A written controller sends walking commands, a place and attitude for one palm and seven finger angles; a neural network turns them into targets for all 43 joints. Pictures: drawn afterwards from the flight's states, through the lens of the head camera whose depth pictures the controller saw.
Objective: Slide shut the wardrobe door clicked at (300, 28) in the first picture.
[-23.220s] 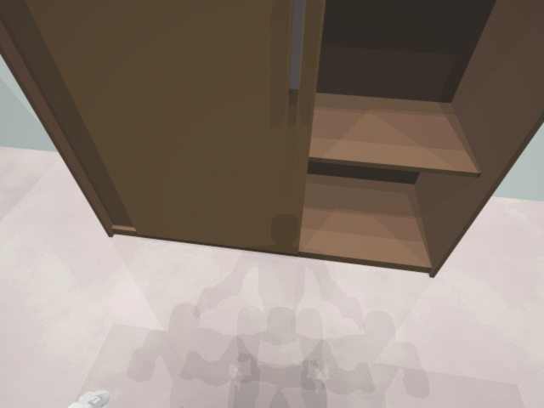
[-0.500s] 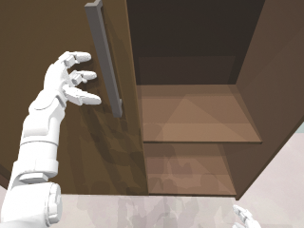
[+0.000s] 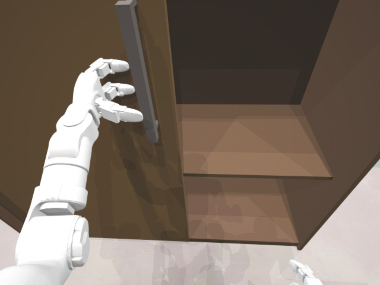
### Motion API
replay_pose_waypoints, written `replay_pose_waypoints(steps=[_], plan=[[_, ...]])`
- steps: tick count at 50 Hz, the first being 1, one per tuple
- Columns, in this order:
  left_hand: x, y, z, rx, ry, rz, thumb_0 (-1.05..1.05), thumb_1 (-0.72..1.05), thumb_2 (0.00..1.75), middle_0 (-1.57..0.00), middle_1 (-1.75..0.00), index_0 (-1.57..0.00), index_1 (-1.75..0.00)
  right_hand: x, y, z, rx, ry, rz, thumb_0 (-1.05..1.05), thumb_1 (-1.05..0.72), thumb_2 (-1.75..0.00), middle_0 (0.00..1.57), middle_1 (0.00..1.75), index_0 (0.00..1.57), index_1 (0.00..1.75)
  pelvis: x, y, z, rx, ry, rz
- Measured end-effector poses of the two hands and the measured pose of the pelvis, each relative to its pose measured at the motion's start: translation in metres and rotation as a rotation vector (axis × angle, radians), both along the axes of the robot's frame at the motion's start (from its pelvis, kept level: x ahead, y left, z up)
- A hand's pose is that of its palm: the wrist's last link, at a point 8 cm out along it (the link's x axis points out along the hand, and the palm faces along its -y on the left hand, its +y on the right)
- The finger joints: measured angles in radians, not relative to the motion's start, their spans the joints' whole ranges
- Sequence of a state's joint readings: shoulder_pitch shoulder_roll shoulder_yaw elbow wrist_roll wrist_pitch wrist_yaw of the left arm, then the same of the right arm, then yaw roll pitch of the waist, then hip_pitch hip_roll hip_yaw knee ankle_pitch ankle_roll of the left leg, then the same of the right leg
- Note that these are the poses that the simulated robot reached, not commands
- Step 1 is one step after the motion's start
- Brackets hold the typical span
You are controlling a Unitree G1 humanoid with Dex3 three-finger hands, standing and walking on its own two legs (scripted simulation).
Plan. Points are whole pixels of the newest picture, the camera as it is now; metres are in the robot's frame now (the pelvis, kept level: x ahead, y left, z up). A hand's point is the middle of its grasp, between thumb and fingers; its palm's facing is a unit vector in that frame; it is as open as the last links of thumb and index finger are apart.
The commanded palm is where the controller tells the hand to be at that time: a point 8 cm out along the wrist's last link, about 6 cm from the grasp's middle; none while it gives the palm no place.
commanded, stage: slide the fingers in behind the handle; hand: left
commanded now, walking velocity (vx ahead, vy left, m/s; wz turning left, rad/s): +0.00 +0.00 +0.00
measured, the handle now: (144, 81) +0.46 +0.12 +0.23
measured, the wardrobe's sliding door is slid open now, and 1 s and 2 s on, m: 0.56 0.56 0.56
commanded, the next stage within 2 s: grip the handle and tug to test in 1.70 s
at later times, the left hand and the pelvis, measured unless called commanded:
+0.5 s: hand (118, 103) +0.40 +0.16 +0.22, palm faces +0.04 -1.00 -0.02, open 14.0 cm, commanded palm +0.37 +0.20 +0.22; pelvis +0.00 -0.01 +0.00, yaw -1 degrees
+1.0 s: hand (134, 99) +0.41 +0.13 +0.22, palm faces +0.02 -1.00 -0.01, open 14.0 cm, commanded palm +0.38 +0.18 +0.22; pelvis +0.02 +0.00 +0.00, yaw -1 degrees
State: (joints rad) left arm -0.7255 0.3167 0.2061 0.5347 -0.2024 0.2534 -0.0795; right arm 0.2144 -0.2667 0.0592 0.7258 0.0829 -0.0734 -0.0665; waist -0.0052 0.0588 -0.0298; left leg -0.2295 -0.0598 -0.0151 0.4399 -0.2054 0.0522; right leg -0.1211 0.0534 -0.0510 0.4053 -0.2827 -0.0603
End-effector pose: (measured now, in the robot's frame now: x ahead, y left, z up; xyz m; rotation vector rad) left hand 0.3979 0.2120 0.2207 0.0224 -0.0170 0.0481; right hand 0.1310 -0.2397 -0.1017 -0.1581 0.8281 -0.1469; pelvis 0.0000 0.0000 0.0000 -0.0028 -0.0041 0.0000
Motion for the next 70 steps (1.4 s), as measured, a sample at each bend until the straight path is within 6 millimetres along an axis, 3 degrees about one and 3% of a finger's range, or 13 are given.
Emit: replay_pose_waypoints(steps=[11,24,33,39,52,63,70], plan=[[-0.009,-0.005,-0.001,-0.008,-0.037,-0.034,-0.01,-0.5,0.3,-0.33,-1.22,-0.32,-1.23,-0.014,-0.01,0.003,0.008,-0.026,-0.045,0.02,-0.9,-0.9,0.2,0.3,0.2,0.3,0.002,-0.003,0.001,0.002,-0.011,-0.027],[-0.024,0.001,-0.006,-0.004,-0.025,-0.002,-0.01,-0.5,0.3,-0.31,-1.2,-0.3,-1.2,0.014,-0.011,0.015,-0.007,-0.081,-0.015,0.02,-0.9,-0.9,0.2,0.3,0.2,0.3,0.001,-0.006,0.001,0.001,-0.021,-0.023],[-0.018,-0.019,0.002,-0.016,-0.033,-0.055,-0.01,-0.5,0.3,-0.3,-1.2,-0.3,-1.2,0.033,-0.002,0.017,0.009,-0.103,0.008,0.02,-0.9,-0.9,0.2,0.3,0.2,0.3,0.005,-0.004,0.001,0.002,-0.013,-0.016],[-0.012,-0.027,-0.008,-0.019,0.003,-0.042,-0.01,-0.5,0.3,-0.3,-1.2,-0.3,-1.2,0.034,0.002,0.015,0.026,-0.094,0.003,0.02,-0.9,-0.9,0.2,0.3,0.2,0.3,0.009,-0.004,0.001,0.005,-0.009,-0.025],[-0.01,-0.029,-0.007,-0.008,-0.004,-0.032,-0.01,-0.5,0.3,-0.3,-1.2,-0.3,-1.2,0.029,-0.001,0.008,0.017,-0.033,-0.003,0.02,-0.9,-0.9,0.2,0.3,0.2,0.3,0.016,-0.004,0.001,0.006,-0.012,-0.025],[-0.013,-0.053,-0.001,-0.02,-0.036,-0.061,-0.01,-0.5,0.3,-0.3,-1.2,-0.3,-1.2,0.038,0.001,0.012,0.022,-0.058,0.008,0.02,-0.91,-0.9,0.2,0.3,0.2,0.3,0.016,-0.004,0.001,0.008,-0.018,-0.023],[-0.014,-0.046,-0.004,-0.012,-0.003,-0.018,-0.01,-0.5,0.3,-0.3,-1.2,-0.3,-1.2,0.039,0.001,0.015,0.033,-0.067,0.005,0.02,-0.9,-0.9,0.2,0.3,0.2,0.3,0.015,-0.008,0.002,0.009,-0.021,-0.031]])
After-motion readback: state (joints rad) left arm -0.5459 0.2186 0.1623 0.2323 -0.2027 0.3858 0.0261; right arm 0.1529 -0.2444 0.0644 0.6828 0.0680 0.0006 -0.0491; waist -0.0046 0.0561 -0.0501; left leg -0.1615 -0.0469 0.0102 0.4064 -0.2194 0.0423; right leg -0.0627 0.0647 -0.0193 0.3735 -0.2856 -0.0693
